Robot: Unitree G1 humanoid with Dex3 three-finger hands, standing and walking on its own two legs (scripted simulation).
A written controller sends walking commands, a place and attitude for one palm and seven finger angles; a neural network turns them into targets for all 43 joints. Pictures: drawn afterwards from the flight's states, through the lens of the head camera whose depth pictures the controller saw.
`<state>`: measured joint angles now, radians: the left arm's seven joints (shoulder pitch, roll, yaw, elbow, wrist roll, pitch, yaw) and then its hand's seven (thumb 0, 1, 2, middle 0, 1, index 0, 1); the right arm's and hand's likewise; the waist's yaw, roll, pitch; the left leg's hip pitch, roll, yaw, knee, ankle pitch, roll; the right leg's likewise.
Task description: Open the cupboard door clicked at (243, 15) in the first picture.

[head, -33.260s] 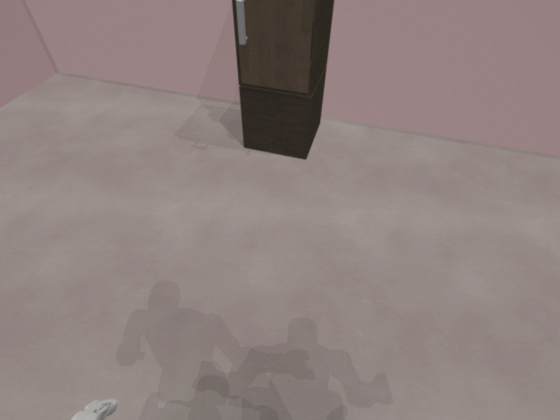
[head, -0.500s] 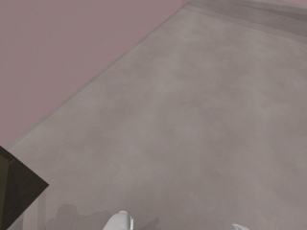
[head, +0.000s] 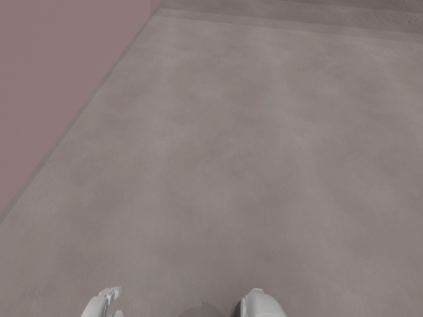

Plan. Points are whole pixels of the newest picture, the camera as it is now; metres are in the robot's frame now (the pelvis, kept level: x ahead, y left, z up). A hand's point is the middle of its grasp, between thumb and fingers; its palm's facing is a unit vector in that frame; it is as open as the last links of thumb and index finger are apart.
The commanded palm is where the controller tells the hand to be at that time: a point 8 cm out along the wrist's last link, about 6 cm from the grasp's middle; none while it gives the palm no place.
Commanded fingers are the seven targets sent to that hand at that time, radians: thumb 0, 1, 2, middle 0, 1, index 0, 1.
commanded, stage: walk to a spot facing it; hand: left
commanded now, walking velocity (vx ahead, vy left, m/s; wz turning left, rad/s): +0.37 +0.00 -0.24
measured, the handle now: out of the picture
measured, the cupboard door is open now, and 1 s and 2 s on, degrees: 51 51 51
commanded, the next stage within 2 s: turn to face it in 0.76 s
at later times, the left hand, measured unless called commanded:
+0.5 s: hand (158, 290) +0.20 +0.12 -0.17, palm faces +0.04 -0.98 -0.19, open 7.3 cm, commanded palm none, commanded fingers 0.00 0.90 0.90 -0.20 -0.30 -0.20 -0.30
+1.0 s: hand (173, 153) +0.58 +0.12 -0.16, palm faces -0.11 -0.96 -0.26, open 7.3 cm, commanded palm none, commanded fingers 0.00 0.90 0.90 -0.20 -0.30 -0.20 -0.30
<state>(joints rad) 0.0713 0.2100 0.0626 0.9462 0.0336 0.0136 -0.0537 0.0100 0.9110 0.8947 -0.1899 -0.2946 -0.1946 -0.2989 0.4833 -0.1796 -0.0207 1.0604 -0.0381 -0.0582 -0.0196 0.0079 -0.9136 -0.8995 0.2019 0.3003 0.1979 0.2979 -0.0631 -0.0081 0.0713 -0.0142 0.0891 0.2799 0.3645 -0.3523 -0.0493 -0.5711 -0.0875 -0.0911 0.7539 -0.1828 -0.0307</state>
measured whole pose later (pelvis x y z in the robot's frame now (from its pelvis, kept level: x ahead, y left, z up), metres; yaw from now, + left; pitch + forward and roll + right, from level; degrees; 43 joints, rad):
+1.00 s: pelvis +0.47 -0.08 -0.01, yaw -5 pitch +0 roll +3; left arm 0.16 0.23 0.06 1.00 0.03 -0.03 -0.02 0.01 0.93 0.89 -0.19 -0.29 -0.20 -0.30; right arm 0.42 -0.16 -0.03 1.12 -0.02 -0.04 -0.02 0.01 -0.92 -0.90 0.20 0.30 0.20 0.30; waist -0.04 -0.02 0.06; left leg -0.10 0.07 0.17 0.48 -0.37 -0.05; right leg -0.44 -0.11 -0.09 0.62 -0.11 0.01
